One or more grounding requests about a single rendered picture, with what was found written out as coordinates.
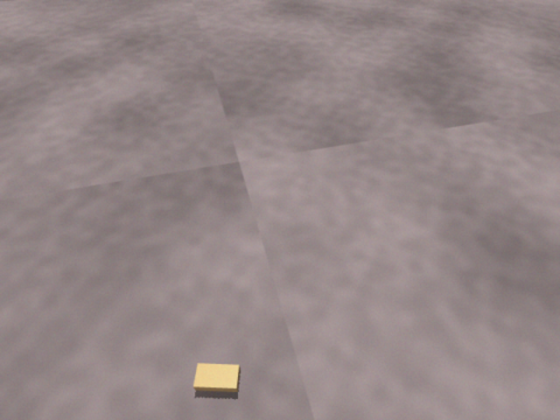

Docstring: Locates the small box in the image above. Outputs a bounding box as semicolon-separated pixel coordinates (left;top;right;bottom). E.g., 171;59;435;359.
193;363;240;392

